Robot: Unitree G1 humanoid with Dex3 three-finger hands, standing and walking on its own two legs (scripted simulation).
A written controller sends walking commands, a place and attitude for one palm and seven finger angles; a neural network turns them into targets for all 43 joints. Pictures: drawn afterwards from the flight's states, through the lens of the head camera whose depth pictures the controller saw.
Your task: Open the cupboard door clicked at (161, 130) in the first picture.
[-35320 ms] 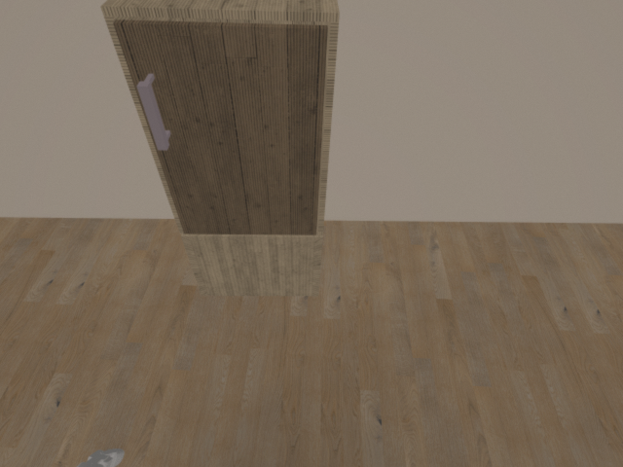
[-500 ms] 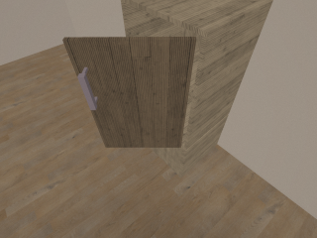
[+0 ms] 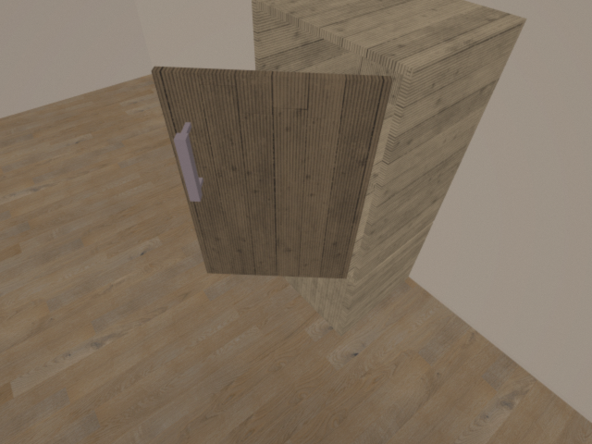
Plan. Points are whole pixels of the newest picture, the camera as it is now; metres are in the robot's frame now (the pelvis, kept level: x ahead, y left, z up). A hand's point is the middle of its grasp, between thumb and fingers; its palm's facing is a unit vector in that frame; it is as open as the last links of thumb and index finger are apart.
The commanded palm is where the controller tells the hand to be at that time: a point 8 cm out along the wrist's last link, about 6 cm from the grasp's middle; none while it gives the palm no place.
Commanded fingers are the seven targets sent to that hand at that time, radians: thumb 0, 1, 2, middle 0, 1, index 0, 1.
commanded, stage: shuffle to correct the standing spot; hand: left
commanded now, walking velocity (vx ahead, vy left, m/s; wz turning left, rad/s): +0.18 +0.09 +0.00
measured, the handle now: (191, 163) +0.60 +0.24 +0.03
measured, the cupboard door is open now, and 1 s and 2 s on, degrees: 48 48 48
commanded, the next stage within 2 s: come to a stop and stand still in 0.18 s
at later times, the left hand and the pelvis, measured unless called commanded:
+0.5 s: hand out of the picture +0.08 +0.19 -0.18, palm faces +0.03 -0.98 -0.20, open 7.3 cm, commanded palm none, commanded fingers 0.00 0.90 0.90 -0.20 -0.30 -0.20 -0.30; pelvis +0.07 +0.02 -0.01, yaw +0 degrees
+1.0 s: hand out of the picture +0.09 +0.18 -0.17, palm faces +0.04 -0.98 -0.22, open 7.2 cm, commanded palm none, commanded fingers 0.00 0.90 0.90 -0.20 -0.30 -0.20 -0.30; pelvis +0.04 +0.00 +0.00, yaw -1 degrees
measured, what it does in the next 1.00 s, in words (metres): steps on the spot: right foot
